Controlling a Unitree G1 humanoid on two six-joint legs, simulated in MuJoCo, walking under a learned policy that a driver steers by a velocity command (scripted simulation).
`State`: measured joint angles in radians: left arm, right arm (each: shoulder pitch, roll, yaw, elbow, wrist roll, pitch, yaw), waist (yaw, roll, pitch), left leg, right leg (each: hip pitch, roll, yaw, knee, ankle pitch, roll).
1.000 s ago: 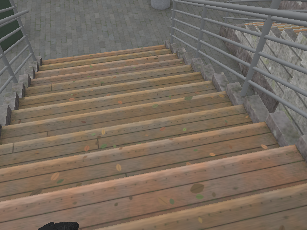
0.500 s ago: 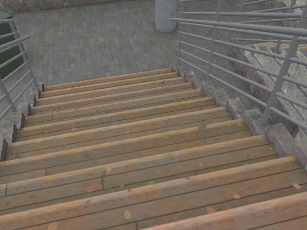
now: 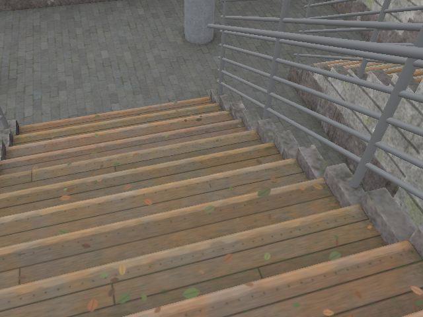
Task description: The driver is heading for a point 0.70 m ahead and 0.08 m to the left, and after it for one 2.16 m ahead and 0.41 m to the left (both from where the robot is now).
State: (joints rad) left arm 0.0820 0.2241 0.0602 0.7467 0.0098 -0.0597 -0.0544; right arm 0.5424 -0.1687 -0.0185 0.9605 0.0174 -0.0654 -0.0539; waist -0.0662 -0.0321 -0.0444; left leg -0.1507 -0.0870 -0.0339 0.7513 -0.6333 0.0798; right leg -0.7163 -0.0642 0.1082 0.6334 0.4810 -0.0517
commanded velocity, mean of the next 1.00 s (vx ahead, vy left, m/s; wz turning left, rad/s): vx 0.50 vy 0.00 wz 0.00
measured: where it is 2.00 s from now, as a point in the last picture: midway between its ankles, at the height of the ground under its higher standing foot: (200, 258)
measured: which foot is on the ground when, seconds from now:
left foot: down 0.00-0.16, up 0.18-0.70, down 0.72-1.00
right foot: up 0.00-0.14, down 0.16-0.72, up 0.74-1.00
